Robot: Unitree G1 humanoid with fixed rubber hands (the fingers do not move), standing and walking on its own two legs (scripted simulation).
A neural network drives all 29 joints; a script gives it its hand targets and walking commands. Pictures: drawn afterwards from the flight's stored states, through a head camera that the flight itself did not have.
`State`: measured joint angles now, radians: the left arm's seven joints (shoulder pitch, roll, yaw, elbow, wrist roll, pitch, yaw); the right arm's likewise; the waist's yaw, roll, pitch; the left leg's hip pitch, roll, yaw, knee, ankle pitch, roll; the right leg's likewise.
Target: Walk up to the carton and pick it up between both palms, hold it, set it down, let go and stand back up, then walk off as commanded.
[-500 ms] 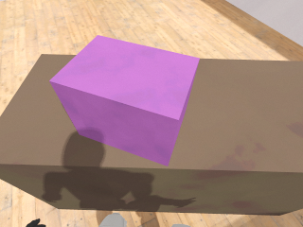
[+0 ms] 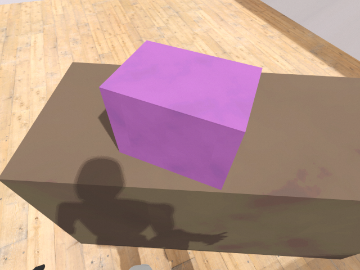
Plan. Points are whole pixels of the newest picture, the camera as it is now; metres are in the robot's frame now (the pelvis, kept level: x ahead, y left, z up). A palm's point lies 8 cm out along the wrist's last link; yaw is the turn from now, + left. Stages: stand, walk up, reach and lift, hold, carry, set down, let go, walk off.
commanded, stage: walk up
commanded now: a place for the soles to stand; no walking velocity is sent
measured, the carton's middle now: (183, 114) +0.48 +0.00 +0.06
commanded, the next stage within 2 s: none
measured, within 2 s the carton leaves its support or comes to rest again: neither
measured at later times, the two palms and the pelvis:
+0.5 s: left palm out of the picture +0.08 +0.33 -0.10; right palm out of the picture +0.08 -0.30 -0.10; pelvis +0.00 +0.01 +0.00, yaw +1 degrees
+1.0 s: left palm out of the picture +0.11 +0.35 -0.09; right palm (304, 269) +0.15 -0.28 -0.09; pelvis +0.05 +0.02 +0.01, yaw +2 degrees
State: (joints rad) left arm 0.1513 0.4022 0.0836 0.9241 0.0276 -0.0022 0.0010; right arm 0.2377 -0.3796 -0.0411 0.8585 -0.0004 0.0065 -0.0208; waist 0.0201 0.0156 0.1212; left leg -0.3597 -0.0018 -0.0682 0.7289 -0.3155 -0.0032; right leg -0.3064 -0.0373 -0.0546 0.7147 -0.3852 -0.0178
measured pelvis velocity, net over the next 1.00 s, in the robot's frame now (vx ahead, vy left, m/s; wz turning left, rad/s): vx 0.05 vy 0.02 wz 0.04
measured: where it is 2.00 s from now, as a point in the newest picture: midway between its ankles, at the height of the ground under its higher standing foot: outside the picture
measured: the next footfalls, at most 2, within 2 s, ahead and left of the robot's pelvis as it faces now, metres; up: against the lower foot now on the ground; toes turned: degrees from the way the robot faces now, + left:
none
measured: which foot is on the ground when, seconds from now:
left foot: down 0.00-1.00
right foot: down 0.00-1.00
